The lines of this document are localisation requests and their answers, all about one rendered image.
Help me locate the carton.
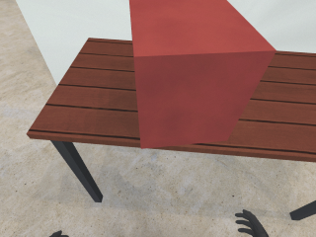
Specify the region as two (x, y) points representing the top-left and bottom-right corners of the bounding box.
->
(129, 0), (277, 149)

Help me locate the table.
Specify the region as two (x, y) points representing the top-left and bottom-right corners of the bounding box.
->
(26, 38), (316, 221)

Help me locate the robot right hand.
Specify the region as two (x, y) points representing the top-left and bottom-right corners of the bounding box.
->
(235, 209), (269, 237)

